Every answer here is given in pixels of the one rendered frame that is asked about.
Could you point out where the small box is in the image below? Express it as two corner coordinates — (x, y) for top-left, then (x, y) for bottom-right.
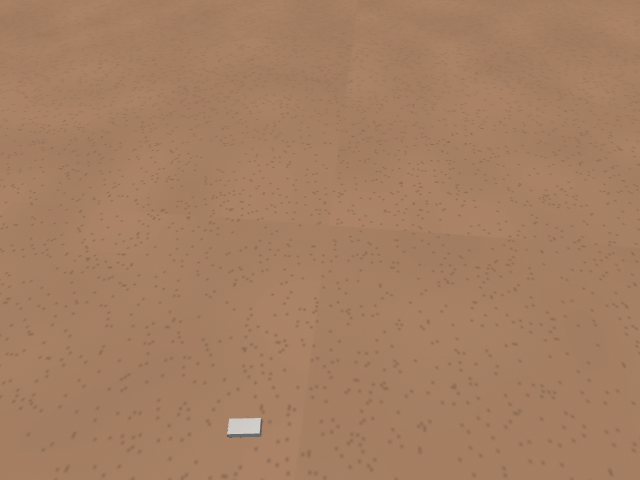
(227, 418), (262, 437)

